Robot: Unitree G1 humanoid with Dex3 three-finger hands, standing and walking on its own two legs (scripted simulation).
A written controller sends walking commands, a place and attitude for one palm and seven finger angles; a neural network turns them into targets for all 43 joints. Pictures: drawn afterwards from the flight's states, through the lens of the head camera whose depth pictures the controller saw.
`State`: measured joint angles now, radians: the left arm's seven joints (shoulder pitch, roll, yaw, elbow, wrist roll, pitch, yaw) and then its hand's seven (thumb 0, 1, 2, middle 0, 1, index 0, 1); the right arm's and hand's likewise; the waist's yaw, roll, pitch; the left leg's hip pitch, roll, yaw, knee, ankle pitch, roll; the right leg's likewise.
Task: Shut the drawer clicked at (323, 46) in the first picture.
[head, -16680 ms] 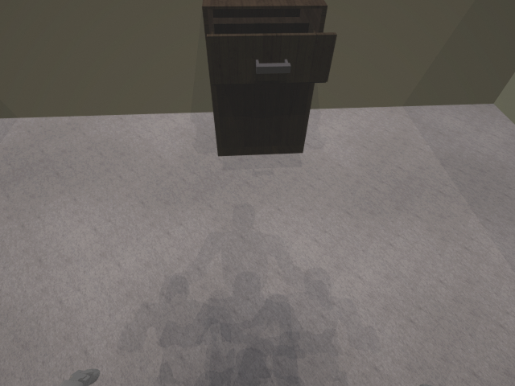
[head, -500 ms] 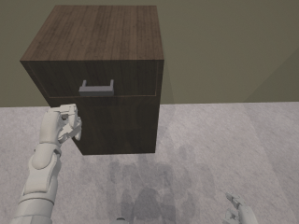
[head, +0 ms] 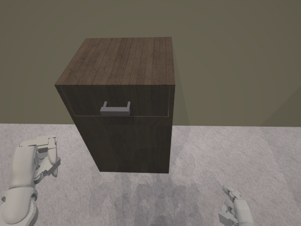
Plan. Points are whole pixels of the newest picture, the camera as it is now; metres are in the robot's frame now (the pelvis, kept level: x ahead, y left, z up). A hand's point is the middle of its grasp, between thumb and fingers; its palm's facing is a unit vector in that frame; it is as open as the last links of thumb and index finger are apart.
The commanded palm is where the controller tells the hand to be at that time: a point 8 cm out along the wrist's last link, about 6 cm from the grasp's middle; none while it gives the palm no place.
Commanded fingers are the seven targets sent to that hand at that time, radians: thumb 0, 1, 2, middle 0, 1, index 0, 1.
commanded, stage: draw the hand back to the body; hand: left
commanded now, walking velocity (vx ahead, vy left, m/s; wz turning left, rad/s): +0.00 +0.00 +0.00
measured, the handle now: (116, 107) +0.59 +0.22 -0.08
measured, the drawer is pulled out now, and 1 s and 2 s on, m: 0.00 0.00 0.00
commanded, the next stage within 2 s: step back with the hand held close in 0.32 s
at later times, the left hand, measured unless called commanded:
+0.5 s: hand (43, 167) +0.18 +0.23 +0.16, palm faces +0.38 -0.83 -0.41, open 3.2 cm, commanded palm +0.13 +0.27 +0.17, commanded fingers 0.00 0.90 0.90 -1.40 -1.60 -1.40 -1.60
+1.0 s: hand (15, 191) +0.14 +0.26 +0.15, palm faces +0.28 -0.82 -0.50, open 3.2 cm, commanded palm +0.07 +0.31 +0.17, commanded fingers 0.00 0.90 0.90 -1.40 -1.60 -1.40 -1.60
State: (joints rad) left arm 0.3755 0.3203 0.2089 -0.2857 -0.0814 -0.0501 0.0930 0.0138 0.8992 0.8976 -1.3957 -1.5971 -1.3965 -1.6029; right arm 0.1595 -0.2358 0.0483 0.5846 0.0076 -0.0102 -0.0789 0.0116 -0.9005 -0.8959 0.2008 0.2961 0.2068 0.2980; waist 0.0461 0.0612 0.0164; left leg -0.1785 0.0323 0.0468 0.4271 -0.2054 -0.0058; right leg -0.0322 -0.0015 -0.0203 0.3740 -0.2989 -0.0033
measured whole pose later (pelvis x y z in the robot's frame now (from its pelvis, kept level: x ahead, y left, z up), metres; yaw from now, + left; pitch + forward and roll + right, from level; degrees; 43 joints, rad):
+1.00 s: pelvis -0.06 +0.03 +0.00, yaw +0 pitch +1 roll -2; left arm 0.65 0.42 0.37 -0.58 -0.07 -0.21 0.12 0.01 0.89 0.90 -1.40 -1.60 -1.40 -1.60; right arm 0.17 -0.22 -0.01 0.53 0.01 0.02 -0.08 0.01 -0.90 -0.90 0.20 0.30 0.21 0.30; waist 0.00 0.03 0.06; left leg -0.36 0.03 0.05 0.46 -0.12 0.04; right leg -0.22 -0.01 -0.01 0.42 -0.22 0.03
